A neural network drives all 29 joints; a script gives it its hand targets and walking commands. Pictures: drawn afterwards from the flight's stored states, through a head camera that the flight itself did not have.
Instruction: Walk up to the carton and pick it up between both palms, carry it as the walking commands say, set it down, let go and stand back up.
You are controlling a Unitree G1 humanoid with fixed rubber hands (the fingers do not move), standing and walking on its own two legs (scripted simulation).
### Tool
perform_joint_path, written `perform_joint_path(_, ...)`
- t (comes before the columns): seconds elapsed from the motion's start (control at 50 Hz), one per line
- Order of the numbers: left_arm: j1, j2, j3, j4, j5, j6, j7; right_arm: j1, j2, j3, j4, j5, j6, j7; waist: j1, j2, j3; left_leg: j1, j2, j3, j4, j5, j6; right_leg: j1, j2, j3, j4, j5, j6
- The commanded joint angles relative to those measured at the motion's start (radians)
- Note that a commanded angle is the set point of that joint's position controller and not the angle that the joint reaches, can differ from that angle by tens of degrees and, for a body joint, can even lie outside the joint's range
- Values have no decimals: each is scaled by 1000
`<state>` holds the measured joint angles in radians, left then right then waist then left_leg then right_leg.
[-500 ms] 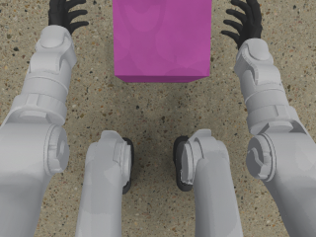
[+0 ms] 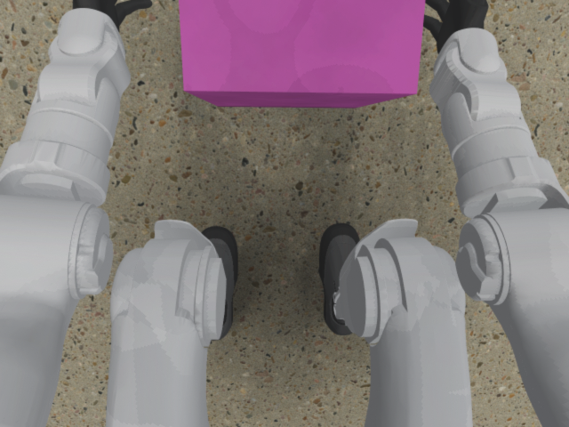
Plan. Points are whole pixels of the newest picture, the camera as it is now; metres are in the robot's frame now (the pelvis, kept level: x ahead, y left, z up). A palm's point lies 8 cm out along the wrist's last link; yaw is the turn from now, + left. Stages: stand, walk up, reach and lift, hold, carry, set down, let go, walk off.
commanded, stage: reach and lift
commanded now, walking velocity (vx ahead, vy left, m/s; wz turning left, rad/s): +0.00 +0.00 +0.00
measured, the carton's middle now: (293, 23) +0.54 -0.01 -0.24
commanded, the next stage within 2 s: none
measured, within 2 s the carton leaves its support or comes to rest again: leaves its support in 1.38 s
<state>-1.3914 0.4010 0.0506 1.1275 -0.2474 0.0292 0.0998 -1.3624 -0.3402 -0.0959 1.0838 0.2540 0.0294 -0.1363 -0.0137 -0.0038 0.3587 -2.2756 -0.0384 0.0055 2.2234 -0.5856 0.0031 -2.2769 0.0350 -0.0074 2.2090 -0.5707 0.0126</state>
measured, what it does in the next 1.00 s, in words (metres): stands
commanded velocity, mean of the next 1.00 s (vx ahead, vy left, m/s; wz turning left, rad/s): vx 0.00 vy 0.00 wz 0.00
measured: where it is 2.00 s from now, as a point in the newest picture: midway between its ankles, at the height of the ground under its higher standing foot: (278, 298)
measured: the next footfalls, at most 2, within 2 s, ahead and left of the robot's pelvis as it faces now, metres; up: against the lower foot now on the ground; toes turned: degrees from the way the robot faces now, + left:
none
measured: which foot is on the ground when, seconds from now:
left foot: down 0.00-1.00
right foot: down 0.00-1.00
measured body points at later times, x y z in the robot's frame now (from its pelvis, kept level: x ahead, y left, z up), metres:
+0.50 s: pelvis +0.00 +0.00 +0.01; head +0.37 +0.01 +0.25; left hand +0.55 +0.17 -0.18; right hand +0.54 -0.17 -0.18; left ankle +0.11 +0.11 -0.33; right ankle +0.11 -0.12 -0.33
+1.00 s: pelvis -0.01 +0.00 +0.01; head +0.36 +0.01 +0.26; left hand +0.55 +0.15 -0.18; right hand +0.54 -0.17 -0.18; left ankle +0.11 +0.11 -0.33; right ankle +0.11 -0.12 -0.33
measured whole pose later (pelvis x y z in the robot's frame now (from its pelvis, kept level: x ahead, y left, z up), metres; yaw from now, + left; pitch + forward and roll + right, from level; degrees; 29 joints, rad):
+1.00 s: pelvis -0.01 +0.00 +0.01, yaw -1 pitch +37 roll -1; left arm -1.52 0.32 0.05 1.25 -0.19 0.03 0.15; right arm -1.44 -0.29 -0.07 1.18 0.26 0.03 -0.16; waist -0.01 -0.02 0.36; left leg -2.27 -0.04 -0.02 2.19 -0.57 -0.01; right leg -2.27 0.05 -0.02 2.17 -0.54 0.01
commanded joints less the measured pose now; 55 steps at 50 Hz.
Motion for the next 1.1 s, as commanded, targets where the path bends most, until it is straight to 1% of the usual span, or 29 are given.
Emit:
perform_joint_path(0.0,-243,124,13,-72,2,-17,3,-217,-105,-4,-72,8,-17,2,3,24,-1258,614,18,-4,-173,332,-27,612,-11,-5,-154,341,20)
perform_joint_path(0.1,-234,102,18,-43,15,-19,-4,-206,-103,-17,-40,0,-21,9,-1,31,-1185,577,19,-12,-182,311,-27,554,-10,-5,-162,315,20)
perform_joint_path(0.26,-277,89,5,-46,4,-22,-1,-252,-98,-12,-48,2,-27,5,-2,26,-1204,583,17,-15,-191,301,-24,558,-8,-6,-171,302,19)
perform_joint_path(0.44,-305,50,-14,-39,9,-27,10,-281,-51,7,-35,-4,-33,-9,-2,29,-1211,589,7,-12,-199,302,-24,569,4,-11,-177,305,20)
perform_joint_path(0.54,-308,17,-17,-33,22,-35,16,-305,8,49,-41,16,-38,-8,27,20,-1211,587,1,-8,-202,315,-19,575,15,-6,-180,315,24)
perform_joint_path(0.64,-319,-16,-12,-37,44,-42,22,-329,53,75,-49,26,-42,-12,50,17,-1208,582,-5,-3,-206,323,-16,581,27,-1,-184,322,26)
perform_joint_path(0.76,-361,-127,-64,-39,21,-49,6,-377,153,130,-60,41,-48,-4,50,16,-1191,562,-12,0,-210,318,-13,589,37,3,-192,322,24)
perform_joint_path(0.8,-386,-185,-85,-40,15,-49,-5,-406,211,151,-68,45,-48,7,52,17,-1186,556,-15,1,-211,317,-10,588,41,4,-192,320,22)
perform_joint_path(0.86,-455,-358,-123,-45,15,-42,-45,-488,387,185,-89,45,-39,47,56,19,-1181,543,-24,3,-207,311,-6,580,50,3,-189,313,18)
perform_joint_path(0.94,-577,-742,-160,-61,49,-7,-148,-647,758,222,-142,11,-12,149,67,19,-1153,516,-49,12,-189,294,2,557,77,-5,-171,291,5)
perform_joint_path(0.98,-586,-837,-139,-78,78,15,-183,-683,838,206,-157,-14,4,186,71,23,-1126,504,-56,22,-183,291,6,538,86,-14,-160,286,1)
perform_joint_path(1.04,-585,-929,-114,-101,105,45,-223,-692,917,186,-175,-42,32,226,62,23,-1110,486,-64,30,-168,301,11,522,90,-25,-145,294,-1)
perform_joint_path(1.08,-580,-972,-111,-125,112,61,-242,-685,954,180,-186,-52,46,245,54,22,-1113,483,-66,32,-159,314,13,512,91,-29,-137,303,-1)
